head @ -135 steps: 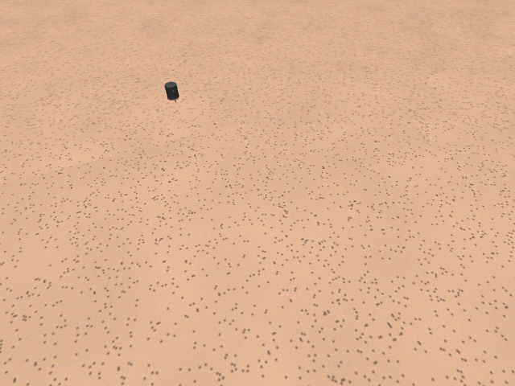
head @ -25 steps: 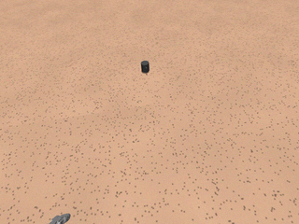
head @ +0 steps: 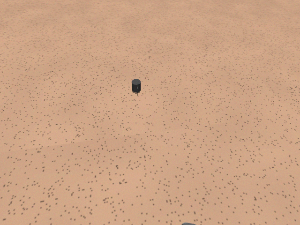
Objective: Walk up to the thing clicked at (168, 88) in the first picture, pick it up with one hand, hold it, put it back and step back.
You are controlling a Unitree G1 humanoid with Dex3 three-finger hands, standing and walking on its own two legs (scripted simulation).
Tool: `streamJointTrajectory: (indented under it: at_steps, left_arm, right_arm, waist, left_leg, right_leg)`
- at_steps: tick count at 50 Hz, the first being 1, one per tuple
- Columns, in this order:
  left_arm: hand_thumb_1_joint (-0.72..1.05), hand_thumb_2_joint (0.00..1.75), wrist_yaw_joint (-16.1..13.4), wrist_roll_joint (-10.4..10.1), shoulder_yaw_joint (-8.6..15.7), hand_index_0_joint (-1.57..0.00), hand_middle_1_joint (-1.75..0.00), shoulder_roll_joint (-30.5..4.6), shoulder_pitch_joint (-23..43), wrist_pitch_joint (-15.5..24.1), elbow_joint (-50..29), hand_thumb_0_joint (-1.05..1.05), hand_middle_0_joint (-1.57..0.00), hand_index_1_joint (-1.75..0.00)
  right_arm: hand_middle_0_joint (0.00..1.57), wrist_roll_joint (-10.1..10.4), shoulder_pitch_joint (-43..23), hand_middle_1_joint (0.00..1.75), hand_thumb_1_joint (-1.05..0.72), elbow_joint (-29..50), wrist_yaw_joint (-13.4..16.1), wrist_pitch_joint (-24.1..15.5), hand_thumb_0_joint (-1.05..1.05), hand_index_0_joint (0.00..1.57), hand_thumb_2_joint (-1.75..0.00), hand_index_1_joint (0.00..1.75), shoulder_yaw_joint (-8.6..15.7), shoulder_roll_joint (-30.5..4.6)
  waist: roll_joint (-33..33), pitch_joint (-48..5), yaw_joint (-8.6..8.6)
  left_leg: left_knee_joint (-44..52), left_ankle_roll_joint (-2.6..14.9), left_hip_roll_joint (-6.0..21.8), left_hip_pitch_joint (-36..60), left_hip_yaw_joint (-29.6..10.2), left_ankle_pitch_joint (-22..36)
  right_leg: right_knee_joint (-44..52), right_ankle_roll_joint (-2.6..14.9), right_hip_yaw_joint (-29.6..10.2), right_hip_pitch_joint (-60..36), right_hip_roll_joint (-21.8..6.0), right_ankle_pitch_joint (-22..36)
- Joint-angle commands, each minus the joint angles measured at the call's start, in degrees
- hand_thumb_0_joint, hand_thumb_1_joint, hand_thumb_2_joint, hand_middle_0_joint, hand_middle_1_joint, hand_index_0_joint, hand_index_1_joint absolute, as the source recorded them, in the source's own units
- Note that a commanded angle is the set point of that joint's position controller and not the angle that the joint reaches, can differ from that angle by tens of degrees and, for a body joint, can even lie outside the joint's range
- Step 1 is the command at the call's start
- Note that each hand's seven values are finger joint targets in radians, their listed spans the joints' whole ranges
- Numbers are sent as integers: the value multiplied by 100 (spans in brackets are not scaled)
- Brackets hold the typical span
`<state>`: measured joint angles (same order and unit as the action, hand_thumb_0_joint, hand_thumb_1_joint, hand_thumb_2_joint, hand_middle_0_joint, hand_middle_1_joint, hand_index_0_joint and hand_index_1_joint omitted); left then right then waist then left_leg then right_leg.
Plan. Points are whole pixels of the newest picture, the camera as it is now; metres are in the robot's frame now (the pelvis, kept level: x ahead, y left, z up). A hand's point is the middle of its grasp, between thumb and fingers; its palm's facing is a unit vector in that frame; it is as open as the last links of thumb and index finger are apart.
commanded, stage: walk up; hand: left
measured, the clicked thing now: (136, 86) +1.46 +0.18 -0.72
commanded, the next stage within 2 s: none
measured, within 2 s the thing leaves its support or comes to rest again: neither
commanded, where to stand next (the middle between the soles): +1.11 -0.05 m, yaw +1 degrees
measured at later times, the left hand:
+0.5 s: hand (99, 173) +0.31 +0.19 -0.12, palm faces -0.02 -0.92 -0.40, open 7.3 cm
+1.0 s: hand (100, 127) +0.52 +0.24 -0.15, palm faces -0.05 -0.94 -0.33, open 7.4 cm
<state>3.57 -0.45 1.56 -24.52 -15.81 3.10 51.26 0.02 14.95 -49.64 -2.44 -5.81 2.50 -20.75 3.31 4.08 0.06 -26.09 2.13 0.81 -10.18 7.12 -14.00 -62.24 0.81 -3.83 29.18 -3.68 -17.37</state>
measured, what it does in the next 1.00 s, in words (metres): walks ahead: right foot, then left foot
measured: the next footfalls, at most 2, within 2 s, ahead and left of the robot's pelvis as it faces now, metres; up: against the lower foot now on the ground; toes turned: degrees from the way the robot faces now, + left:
right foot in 0.22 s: +0.29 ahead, -0.17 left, +0.00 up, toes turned -6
left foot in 0.72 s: +0.53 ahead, +0.07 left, +0.00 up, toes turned +6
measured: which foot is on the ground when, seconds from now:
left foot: down 0.00-0.26, up 0.28-0.70, down 0.72-1.00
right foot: up 0.00-0.20, down 0.22-0.76, up 0.78-1.00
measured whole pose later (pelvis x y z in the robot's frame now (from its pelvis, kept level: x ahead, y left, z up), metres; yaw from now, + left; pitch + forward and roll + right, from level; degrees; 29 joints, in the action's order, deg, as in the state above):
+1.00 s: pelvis +0.47 -0.03 +0.00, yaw +0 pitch -4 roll +0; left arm 3.4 0.3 2.5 -25.3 -17.3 2.6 51.2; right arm -0.1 16.0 -49.0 -2.6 -5.3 2.3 -21.2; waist 3.4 4.6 -0.3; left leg -26.0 2.6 0.7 -10.2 5.8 -12.3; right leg -56.0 0.2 -1.9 28.2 -4.7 -16.8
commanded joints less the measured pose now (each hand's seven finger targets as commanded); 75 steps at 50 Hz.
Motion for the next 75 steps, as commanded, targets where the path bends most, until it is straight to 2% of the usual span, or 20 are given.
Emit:
streamJointTrajectory:
  at_steps: [1, 7, 11, 13, 14, 20, 27, 33, 36, 37, 38, 39, 45, 52, 60, 61, 63, 64, 69, 75]
  left_arm:
    - [90, 90, 117, 68, 370, -20, -30, -939, 142, 63, -491, 0, -20, -30]
    - [90, 90, 202, 109, 453, -20, -30, -868, 741, 100, -547, 0, -20, -30]
    - [90, 90, 65, 121, 698, -20, -30, -1331, -519, 188, -138, 0, -20, -30]
    - [90, 90, -57, 160, 872, -20, -30, -2076, -913, 275, -260, 0, -20, -30]
    - [90, 90, -90, 32, 852, -20, -30, -2056, -801, 241, -222, 0, -20, -30]
    - [90, 90, -207, -45, 562, -20, -30, -1239, 78, 329, -379, 0, -20, -30]
    - [90, 90, -182, 118, 635, -20, -30, -1371, 9, 414, -599, 0, -20, -30]
    - [90, 90, -180, 119, 645, -20, -30, -1434, -218, 322, -536, 0, -20, -30]
    - [90, 90, -203, 106, 533, -20, -30, -1302, -253, 270, -627, 0, -20, -30]
    - [90, 90, -210, 74, 410, -20, -30, -975, -494, 244, -633, 0, -20, -30]
    - [90, 90, -194, 4, 311, -20, -30, -533, -855, 222, -664, 0, -20, -30]
    - [90, 90, -268, 26, 463, -20, -30, -1232, -774, 150, -544, 0, -20, -30]
    - [90, 90, -116, 12, 404, -20, -30, -1080, -793, 79, -208, 0, -20, -30]
    - [90, 90, 81, 133, 441, -20, -30, -968, 163, 60, -474, 0, -20, -30]
    - [90, 90, 26, 139, 563, -20, -30, -1059, -87, 221, -205, 0, -20, -30]
    - [90, 90, -47, 144, 645, -20, -30, -1225, -657, 284, -72, 0, -20, -30]
    - [90, 90, -180, 158, 780, -20, -30, -1914, -949, 360, -189, 0, -20, -30]
    - [90, 90, -178, 59, 775, -20, -30, -1998, -746, 304, -179, 0, -20, -30]
    - [90, 90, -233, 2, 551, -20, -30, -1352, 12, 311, -405, 0, -20, -30]
    - [90, 90, -211, 70, 581, -20, -30, -1369, -163, 337, -594, 0, -20, -30]
  right_arm:
    - [20, 17, -86, 30, -90, 471, 62, -240, 0, 20, -90, 30, 508, -1662]
    - [20, -26, 58, 30, -90, 415, 63, -131, 0, 20, -90, 30, 550, -1805]
    - [20, -79, 234, 30, -90, 441, 107, -76, 0, 20, -90, 30, 454, -1490]
    - [20, 13, 1025, 30, -90, 434, 65, -41, 0, 20, -90, 30, 243, -1078]
    - [20, -4, 606, 30, -90, 350, 137, -10, 0, 20, -90, 30, 362, -1646]
    - [20, 63, 621, 30, -90, 12, 12, 200, 0, 20, -90, 30, 339, -1350]
    - [20, -84, -378, 30, -90, 336, -191, 287, 0, 20, -90, 30, 423, -1319]
    - [20, -133, -749, 30, -90, 405, -225, 137, 0, 20, -90, 30, 436, -1244]
    - [20, -203, 314, 30, -90, 58, -130, 72, 0, 20, -90, 30, 575, -1555]
    - [20, -309, 1117, 30, -90, -99, -57, 48, 0, 20, -90, 30, 699, -1846]
    - [20, -303, 1209, 30, -90, 78, 26, 19, 0, 20, -90, 30, 790, -2246]
    - [20, -82, 1024, 30, -90, 176, 25, 30, 0, 20, -90, 30, 792, -2310]
    - [20, 74, 197, 30, -90, 362, 92, -58, 0, 20, -90, 30, 485, -1632]
    - [20, -30, 190, 30, -90, 440, 38, -102, 0, 20, -90, 30, 536, -1839]
    - [20, -34, 158, 30, -90, 500, 58, 10, 0, 20, -90, 30, 473, -1694]
    - [20, -32, 358, 30, -90, 490, 54, 12, 0, 20, -90, 30, 386, -1454]
    - [20, -2, 849, 30, -90, 523, 49, 58, 0, 20, -90, 30, 189, -999]
    - [20, -47, 563, 30, -90, 432, 125, 118, 0, 20, -90, 30, 340, -1611]
    - [20, 42, 727, 30, -90, 51, 10, 224, 0, 20, -90, 30, 354, -1430]
    - [20, -100, 121, 30, -90, 221, -116, 275, 0, 20, -90, 30, 428, -1354]
  waist:
    - [-910, 157, 53]
    - [-1050, -208, -118]
    - [122, -993, 587]
    - [1645, -1329, 510]
    - [1151, -1111, 665]
    - [642, -61, -29]
    - [261, 269, 162]
    - [106, -45, 240]
    - [-734, -595, -287]
    - [-1511, -1084, -638]
    - [-2633, -1284, -493]
    - [-1713, -1268, -537]
    - [-856, -208, -18]
    - [-1153, 224, -184]
    - [-492, -292, 194]
    - [87, -747, 459]
    - [1479, -839, 422]
    - [1020, -585, 510]
    - [677, -28, -11]
    - [485, 186, 182]
  left_leg:
    - [1464, 923, 1321, -130, -645, 1730]
    - [962, 754, 1322, 30, -606, 1171]
    - [-1745, 381, 899, -547, -332, 1412]
    - [-4218, -46, -237, -2448, -336, -1419]
    - [-4621, -51, -26, -2820, -638, -1533]
    - [-3623, -9, 293, -1741, -1084, 220]
    - [-1940, -303, 508, -2438, -1028, 767]
    - [-643, -33, 445, -1423, -574, 716]
    - [-326, 203, 100, 546, -366, 343]
    - [-60, 491, 575, 1589, -1106, -433]
    - [424, 901, 1955, 2478, -3645, -1086]
    - [1056, 1374, 2374, 2198, -4814, -1816]
    - [1142, 890, 1438, 62, -1611, 764]
    - [1551, 1075, 1352, -118, -1223, -508]
    - [-119, 663, 1151, -422, -835, 651]
    - [-1431, 514, 815, -529, -539, 1116]
    - [-3657, 24, -292, -2484, -446, -1482]
    - [-4069, 37, -2, -2726, -692, -1609]
    - [-3467, -6, 313, -1942, -1046, -302]
    - [-2164, -290, 452, -2181, -880, 173]
  right_leg:
    - [1163, -168, 259, 251, -360, 645]
    - [2684, 77, 625, -934, -216, 1530]
    - [3050, 316, 448, -2981, 0, 580]
    - [4473, 965, -3044, -4304, -1990, -664]
    - [4720, 1335, -3513, -4204, -2161, -265]
    - [4691, 312, -175, -1887, -721, 2259]
    - [5388, 745, -39, -2020, -1001, 113]
    - [4491, 903, 236, -2407, -1098, 1316]
    - [2729, 722, 583, -1683, -714, 2005]
    - [1197, 502, 846, -944, -328, 1631]
    - [-129, 166, 886, 576, 514, -1155]
    - [-599, 273, 238, 856, 441, -1451]
    - [-49, 41, -32, -16, -129, -35]
    - [1911, -162, 338, 98, -413, 748]
    - [3246, 96, 760, -1918, 78, 851]
    - [3523, 231, 589, -2769, 55, 501]
    - [4671, 851, -2837, -3694, -1941, -701]
    - [4814, 1378, -3344, -3382, -2249, -832]
    - [4794, 764, -545, -1898, -1000, 807]
    - [5094, 1100, -128, -1831, -1116, 91]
